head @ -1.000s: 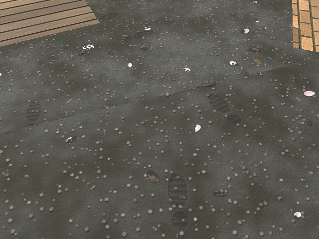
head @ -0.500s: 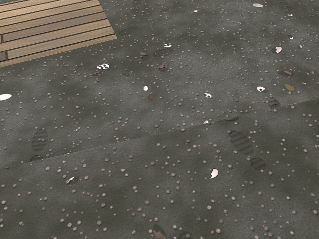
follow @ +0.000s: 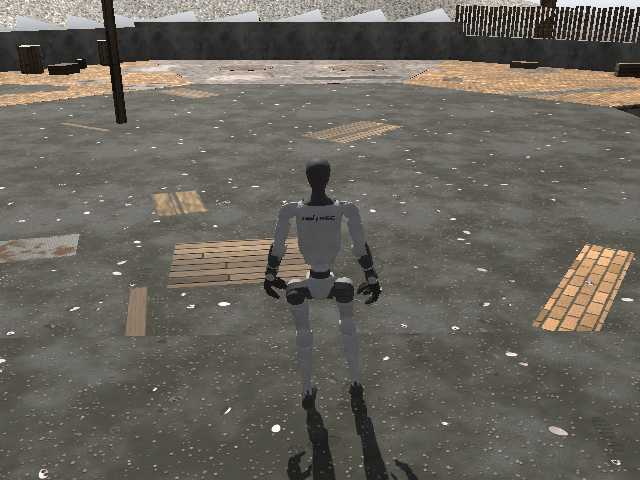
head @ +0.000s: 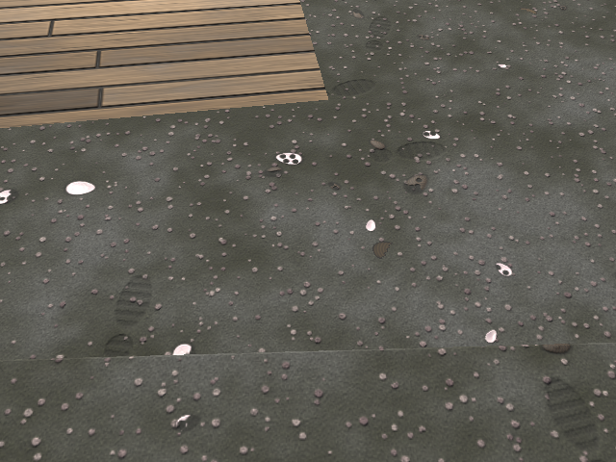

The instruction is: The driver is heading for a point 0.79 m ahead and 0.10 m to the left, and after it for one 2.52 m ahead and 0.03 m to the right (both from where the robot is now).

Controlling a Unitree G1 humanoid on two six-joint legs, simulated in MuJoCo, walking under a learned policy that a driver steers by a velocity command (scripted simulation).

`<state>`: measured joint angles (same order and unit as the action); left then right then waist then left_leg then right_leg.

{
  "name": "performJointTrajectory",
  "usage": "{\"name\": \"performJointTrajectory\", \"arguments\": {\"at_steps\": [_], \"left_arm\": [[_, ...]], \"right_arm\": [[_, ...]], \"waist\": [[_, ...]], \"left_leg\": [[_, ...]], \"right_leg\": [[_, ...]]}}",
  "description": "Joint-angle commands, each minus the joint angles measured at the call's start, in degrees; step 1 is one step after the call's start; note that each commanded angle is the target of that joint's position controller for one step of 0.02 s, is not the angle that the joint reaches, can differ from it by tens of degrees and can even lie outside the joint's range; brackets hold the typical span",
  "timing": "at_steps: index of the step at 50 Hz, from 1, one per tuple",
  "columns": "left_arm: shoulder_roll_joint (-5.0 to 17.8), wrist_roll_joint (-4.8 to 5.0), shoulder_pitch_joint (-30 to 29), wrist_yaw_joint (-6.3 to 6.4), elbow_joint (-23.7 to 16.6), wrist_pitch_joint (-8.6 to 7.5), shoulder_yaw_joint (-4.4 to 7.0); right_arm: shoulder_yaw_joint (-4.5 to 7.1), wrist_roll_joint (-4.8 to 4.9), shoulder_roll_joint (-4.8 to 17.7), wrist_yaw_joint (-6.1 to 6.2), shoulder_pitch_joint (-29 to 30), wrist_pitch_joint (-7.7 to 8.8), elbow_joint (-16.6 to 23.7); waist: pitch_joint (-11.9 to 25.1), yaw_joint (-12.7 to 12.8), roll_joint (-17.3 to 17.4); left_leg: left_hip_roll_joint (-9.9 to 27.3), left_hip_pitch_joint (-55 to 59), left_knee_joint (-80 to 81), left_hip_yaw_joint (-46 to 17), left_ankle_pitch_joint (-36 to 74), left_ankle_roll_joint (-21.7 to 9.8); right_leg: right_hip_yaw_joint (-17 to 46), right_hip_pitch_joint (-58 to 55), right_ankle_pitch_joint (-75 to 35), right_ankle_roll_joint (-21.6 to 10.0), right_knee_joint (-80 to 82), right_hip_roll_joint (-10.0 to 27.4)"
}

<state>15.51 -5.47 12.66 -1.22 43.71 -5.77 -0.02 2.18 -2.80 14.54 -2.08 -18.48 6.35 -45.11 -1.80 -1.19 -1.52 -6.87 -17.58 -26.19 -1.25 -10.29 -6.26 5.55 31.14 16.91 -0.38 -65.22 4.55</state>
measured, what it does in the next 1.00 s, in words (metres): walks ahead, turning left: right foot, then left foot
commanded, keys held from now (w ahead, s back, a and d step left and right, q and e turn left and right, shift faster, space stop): w+q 0.60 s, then w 0.26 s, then w+e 0.14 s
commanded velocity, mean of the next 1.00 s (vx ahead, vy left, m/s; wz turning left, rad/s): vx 0.50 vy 0.00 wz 0.44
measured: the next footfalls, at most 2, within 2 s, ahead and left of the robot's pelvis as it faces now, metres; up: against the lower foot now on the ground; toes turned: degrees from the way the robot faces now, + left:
right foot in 0.30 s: +0.37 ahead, -0.13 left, +0.00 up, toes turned +10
left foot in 0.84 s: +0.56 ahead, +0.24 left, +0.00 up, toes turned +28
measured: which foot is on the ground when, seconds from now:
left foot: down 0.00-0.30, up 0.32-0.82, down 0.84-1.00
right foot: up 0.00-0.28, down 0.30-0.88, up 0.90-1.00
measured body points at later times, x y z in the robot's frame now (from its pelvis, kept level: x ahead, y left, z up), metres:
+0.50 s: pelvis +0.30 -0.04 +0.01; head +0.31 -0.03 +0.46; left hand +0.29 +0.22 -0.12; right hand +0.48 -0.25 -0.11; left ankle +0.27 +0.09 -0.65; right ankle +0.33 -0.14 -0.74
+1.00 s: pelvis +0.53 +0.12 +0.00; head +0.54 +0.14 +0.45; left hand +0.45 +0.36 -0.14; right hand +0.72 -0.07 -0.12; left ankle +0.52 +0.22 -0.74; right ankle +0.49 -0.07 -0.64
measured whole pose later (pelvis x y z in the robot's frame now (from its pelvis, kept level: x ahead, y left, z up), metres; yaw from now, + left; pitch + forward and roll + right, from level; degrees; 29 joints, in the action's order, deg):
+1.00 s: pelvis +0.53 +0.12 +0.00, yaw +26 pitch +1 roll +0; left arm 13.3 -4.5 19.2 -3.1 54.3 -6.1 0.9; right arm 3.3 -2.6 13.6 -0.4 -14.6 6.3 -49.6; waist -0.4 0.0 -1.2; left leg -2.3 -16.5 -26.3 3.2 -10.9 -3.7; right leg 0.3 19.9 22.8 -3.8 -64.7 6.0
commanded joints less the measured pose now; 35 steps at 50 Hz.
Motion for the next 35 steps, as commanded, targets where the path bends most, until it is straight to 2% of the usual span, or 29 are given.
{"name": "performJointTrajectory", "arguments": {"at_steps": [1,3,5,6,8,11,12,13,14,15,16,17,18,19,20,21,22,24,26,28,31,33,35], "left_arm": [[5.18,0.61,0.79,0.55,-3.56,0.6,0.33],[3.84,0.9,-3.15,0.67,-4.6,1.25,-0.6],[1.92,1.24,-7.42,0.26,-5.85,1.95,-1.66],[1.84,1.33,-9.15,-0.11,-6.45,2.11,-1.91],[2.66,1.46,-12.35,-0.64,-7.39,2.0,-2.01],[4.37,1.93,-15.67,-0.09,-7.97,1.45,-1.73],[4.97,2.36,-15.57,0.24,-7.87,1.18,-1.58],[6.3,3.18,-13.34,0.62,-7.15,0.72,-1.03],[8.58,4.3,-7.17,1.03,-5.31,-0.26,0.23],[10.08,4.4,4.68,1.36,-2.3,-1.34,1.09],[12.55,3.38,16.71,1.15,0.11,-1.38,1.68],[9.88,2.24,19.27,0.86,1.45,-0.64,1.19],[8.34,2.84,13.62,0.94,0.75,-0.84,1.43],[4.16,3.2,6.98,1.19,-0.4,-0.51,0.19],[0.63,3.4,4.6,1.52,-0.98,-0.27,-0.85],[-0.79,3.14,3.48,2.03,-0.85,-0.22,-1.21],[-0.64,2.83,2.45,2.56,-0.95,-0.38,-0.91],[1.34,2.28,2.41,3.05,-0.19,-1.27,0.32],[3.41,1.28,4.52,2.78,1.28,-1.87,1.33],[3.82,0.91,6.75,2.15,2.88,-2.07,1.7],[3.6,0.77,9.15,0.85,5.13,-2.2,1.58],[3.81,0.72,10.46,-0.07,6.66,-2.23,1.51],[4.96,0.8,12.39,-0.78,8.17,-1.92,1.79]], "right_arm": [[0.9,-0.87,6.81,-1.07,3.21,2.21,4.53],[1.04,-1.27,8.05,-2.04,1.57,2.64,3.9],[1.36,-0.89,8.94,-3.13,-1.51,2.39,2.82],[1.67,-0.8,9.57,-3.65,-3.33,2.08,2.27],[2.09,-1.09,9.99,-4.36,-6.36,1.35,1.27],[2.54,-1.03,10.01,-4.2,-6.27,0.44,0.67],[2.69,-1.16,10.19,-3.97,-5.57,0.21,0.43],[2.79,-1.36,10.34,-3.76,-4.27,0.08,0.25],[2.69,-1.82,10.02,-3.65,-3.81,0.19,0.12],[1.35,-2.14,5.81,-3.51,-2.94,0.79,1.2],[-0.78,-3.35,-2.04,-3.12,-13.99,2.03,1.56],[0.16,-1.79,2.35,-3.79,-8.12,1.79,1.96],[0.97,-1.17,4.7,-2.93,-1.29,1.17,2.28],[1.05,-1.05,5.03,-1.43,-0.58,0.78,0.89],[0.73,-1.76,4.36,-0.9,-1.83,0.43,-0.27],[0.03,-2.53,2.79,-1.2,0.09,0.21,-0.12],[-0.32,-2.47,1.62,-1.76,1.52,-0.09,-0.01],[-0.63,-1.19,1.0,-2.88,3.9,-0.42,0.0],[-1.09,-1.04,0.63,-3.73,6.73,-0.63,0.42],[-1.52,-0.89,0.19,-4.2,8.74,-1.05,0.81],[-1.58,-0.79,0.62,-4.33,11.27,-1.97,1.5],[-1.34,-0.74,1.15,-3.8,13.39,-2.56,2.39],[-0.94,-0.81,2.08,-3.12,16.31,-2.85,3.47]], "waist": [[3.95,1.86,3.87],[2.09,0.81,3.48],[1.45,-0.68,3.85],[1.17,-1.5,4.19],[0.29,-2.83,4.77],[-0.59,-2.73,5.56],[-0.4,-2.01,5.65],[0.57,-0.09,4.99],[4.21,2.52,4.25],[14.02,6.77,-1.7],[29.13,5.06,-16.42],[22.6,9.1,-10.12],[8.16,8.39,-4.36],[3.57,5.77,-2.29],[4.58,3.72,-2.85],[4.29,2.74,-2.54],[4.75,2.22,-2.44],[3.55,2.31,-1.99],[2.06,2.92,-1.35],[1.14,3.19,-0.77],[-0.18,3.14,-1.59],[-1.44,2.99,-2.39],[-2.91,3.62,-2.38]], "left_leg": [[13.98,1.65,14.01,-17.45,1.28,-10.87],[13.02,-1.02,13.63,-15.28,8.64,-10.85],[11.65,-2.78,12.06,-13.67,13.59,-10.06],[11.59,-2.45,11.06,-13.95,14.06,-9.99],[13.25,0.87,9.76,-16.99,13.47,-10.33],[16.77,10.12,7.43,-22.16,13.99,-8.97],[17.16,12.01,6.46,-22.79,15.74,-7.89],[15.75,11.39,4.01,-21.94,20.37,-6.03],[12.43,7.53,-1.11,-19.97,25.83,-3.04],[5.6,-0.06,-15.17,-15.45,22.85,1.07],[-4.74,-16.11,-32.46,-9.93,-17.51,5.83],[-1.71,-30.39,-46.18,-8.97,-24.03,5.68],[3.55,-34.86,-50.41,-7.97,-17.13,4.39],[7.54,-31.86,-48.66,-6.59,-10.27,3.64],[10.37,-26.59,-44.29,-7.15,-5.49,3.33],[11.86,-23.35,-42.76,-6.3,-4.35,3.51],[12.33,-22.14,-41.05,-5.39,-4.99,3.9],[13.28,-22.61,-35.86,-3.94,-3.99,4.96],[13.94,-23.89,-30.29,-2.32,1.58,5.71],[14.1,-24.48,-25.18,-1.31,6.86,5.66],[13.22,-22.34,-19.71,-0.2,12.53,4.36],[12.2,-20.64,-16.39,0.29,13.92,3.52],[11.28,-21.31,-12.29,0.27,12.91,2.92]], "right_leg": [[-0.81,6.04,-5.06,2.71,4.27,1.94],[-2.67,4.73,-9.85,4.44,13.36,1.68],[-4.78,0.12,-14.55,4.35,21.83,0.05],[-5.47,-1.65,-16.06,4.02,25.13,-0.94],[-5.65,-2.08,-18.47,3.37,29.36,-2.26],[-3.75,0.0,-16.43,1.55,34.85,-2.56],[-3.93,-1.72,-16.28,0.35,36.64,-2.73],[-5.11,-7.52,-18.09,-1.51,38.71,-3.42],[-5.87,-19.47,-21.24,-4.27,36.87,-3.31],[-0.29,-38.37,-26.59,-11.1,34.0,2.71],[22.24,-64.54,-37.66,-26.97,36.66,18.7],[33.77,-63.23,-16.55,-24.15,44.89,22.13],[26.43,-48.57,-0.09,-17.13,48.39,19.19],[19.14,-37.0,4.58,-14.06,51.58,16.97],[14.12,-32.03,-2.35,-13.43,54.09,14.82],[10.25,-29.06,-8.89,-13.2,55.86,13.52],[6.7,-28.72,-12.06,-13.06,57.33,12.68],[-0.33,-27.8,-14.11,-12.76,59.26,11.3],[-5.32,-27.19,-19.35,-13.83,60.85,11.37],[-9.26,-27.69,-26.08,-14.36,61.17,11.78],[-14.0,-27.5,-32.06,-13.55,59.95,11.37],[-15.29,-28.09,-32.43,-12.5,58.78,10.96],[-14.81,-32.47,-30.22,-12.03,58.42,11.84]]}}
